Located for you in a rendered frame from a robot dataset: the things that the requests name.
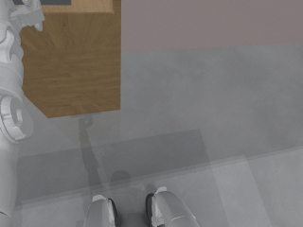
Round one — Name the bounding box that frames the robot left forearm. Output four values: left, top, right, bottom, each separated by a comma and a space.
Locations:
0, 19, 25, 105

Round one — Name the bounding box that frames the left robot hand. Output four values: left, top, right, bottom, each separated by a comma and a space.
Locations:
0, 0, 45, 34

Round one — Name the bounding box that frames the robot shin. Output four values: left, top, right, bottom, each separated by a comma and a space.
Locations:
92, 195, 116, 227
151, 186, 167, 227

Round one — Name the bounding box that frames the cabinet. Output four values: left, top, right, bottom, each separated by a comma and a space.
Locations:
19, 0, 121, 118

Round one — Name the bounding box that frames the robot left shin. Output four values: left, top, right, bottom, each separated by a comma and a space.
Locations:
92, 195, 116, 227

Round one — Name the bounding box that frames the robot right shin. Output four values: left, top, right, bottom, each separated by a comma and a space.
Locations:
151, 186, 167, 227

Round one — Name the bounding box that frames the robot left upper arm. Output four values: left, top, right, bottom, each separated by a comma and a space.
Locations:
0, 94, 34, 227

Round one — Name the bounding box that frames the drawer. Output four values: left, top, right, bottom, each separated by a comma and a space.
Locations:
15, 0, 113, 12

